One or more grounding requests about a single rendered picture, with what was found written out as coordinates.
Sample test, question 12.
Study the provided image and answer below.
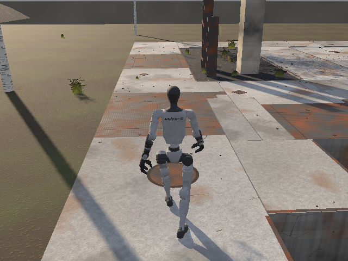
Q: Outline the robot left foot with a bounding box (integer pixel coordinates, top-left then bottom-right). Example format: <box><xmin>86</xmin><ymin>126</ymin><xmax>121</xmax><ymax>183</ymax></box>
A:
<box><xmin>165</xmin><ymin>196</ymin><xmax>173</xmax><ymax>207</ymax></box>

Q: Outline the robot left hand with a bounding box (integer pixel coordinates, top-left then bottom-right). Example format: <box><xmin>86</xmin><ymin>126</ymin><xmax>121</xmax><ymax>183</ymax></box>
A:
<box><xmin>139</xmin><ymin>158</ymin><xmax>152</xmax><ymax>174</ymax></box>

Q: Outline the robot right forearm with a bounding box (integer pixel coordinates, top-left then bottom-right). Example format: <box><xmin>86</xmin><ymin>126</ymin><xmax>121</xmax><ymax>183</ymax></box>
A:
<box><xmin>195</xmin><ymin>130</ymin><xmax>204</xmax><ymax>146</ymax></box>

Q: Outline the robot right shin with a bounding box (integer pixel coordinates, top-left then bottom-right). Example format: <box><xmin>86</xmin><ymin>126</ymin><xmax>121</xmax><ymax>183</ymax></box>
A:
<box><xmin>179</xmin><ymin>190</ymin><xmax>190</xmax><ymax>231</ymax></box>

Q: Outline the robot right hand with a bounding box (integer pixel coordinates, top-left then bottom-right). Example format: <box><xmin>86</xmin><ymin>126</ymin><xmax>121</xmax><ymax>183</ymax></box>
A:
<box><xmin>191</xmin><ymin>143</ymin><xmax>204</xmax><ymax>153</ymax></box>

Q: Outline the robot left forearm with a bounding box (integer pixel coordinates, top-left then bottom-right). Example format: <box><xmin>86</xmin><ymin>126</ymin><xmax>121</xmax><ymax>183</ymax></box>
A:
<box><xmin>141</xmin><ymin>132</ymin><xmax>153</xmax><ymax>160</ymax></box>

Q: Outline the robot left upper arm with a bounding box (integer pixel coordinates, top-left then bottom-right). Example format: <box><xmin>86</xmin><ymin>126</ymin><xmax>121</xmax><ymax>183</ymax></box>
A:
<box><xmin>148</xmin><ymin>109</ymin><xmax>162</xmax><ymax>141</ymax></box>

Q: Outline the robot right upper arm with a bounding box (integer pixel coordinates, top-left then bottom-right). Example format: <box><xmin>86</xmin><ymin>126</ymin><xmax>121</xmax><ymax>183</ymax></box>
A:
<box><xmin>185</xmin><ymin>109</ymin><xmax>201</xmax><ymax>138</ymax></box>

